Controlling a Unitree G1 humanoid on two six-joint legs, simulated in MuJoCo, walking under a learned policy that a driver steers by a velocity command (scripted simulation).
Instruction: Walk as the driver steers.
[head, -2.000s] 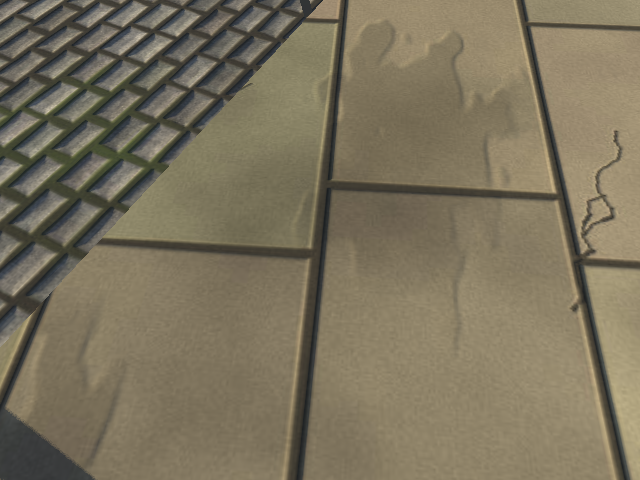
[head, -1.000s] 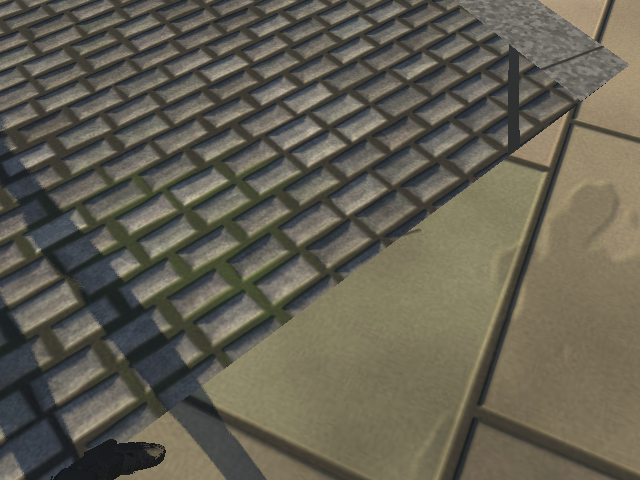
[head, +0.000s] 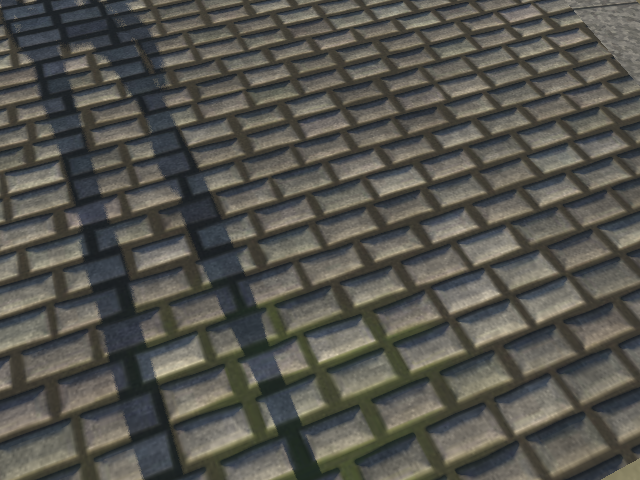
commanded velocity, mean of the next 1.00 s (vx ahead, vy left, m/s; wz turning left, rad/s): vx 0.50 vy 0.00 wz -0.55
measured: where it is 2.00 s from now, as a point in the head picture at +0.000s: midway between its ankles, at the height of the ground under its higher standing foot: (530, 275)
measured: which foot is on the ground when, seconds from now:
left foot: down 0.00-0.08, up 0.10-0.56, down 0.58-1.00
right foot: up 0.00-0.04, down 0.06-0.58, up 0.60-1.00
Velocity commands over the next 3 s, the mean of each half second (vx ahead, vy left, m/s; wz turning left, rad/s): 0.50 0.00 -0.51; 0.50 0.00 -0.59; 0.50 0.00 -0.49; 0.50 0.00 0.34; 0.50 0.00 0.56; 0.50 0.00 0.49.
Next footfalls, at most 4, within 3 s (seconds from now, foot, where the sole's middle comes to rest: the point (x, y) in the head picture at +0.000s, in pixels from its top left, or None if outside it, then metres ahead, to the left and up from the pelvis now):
0.06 right None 0.20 -0.08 -0.77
0.58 left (304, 455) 0.52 0.04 -0.77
1.10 right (454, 396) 0.64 -0.29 -0.77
1.66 left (478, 270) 0.97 -0.42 -0.77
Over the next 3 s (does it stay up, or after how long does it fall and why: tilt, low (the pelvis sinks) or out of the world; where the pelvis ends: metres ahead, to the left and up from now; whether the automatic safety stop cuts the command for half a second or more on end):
stays up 1.42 -0.66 0.02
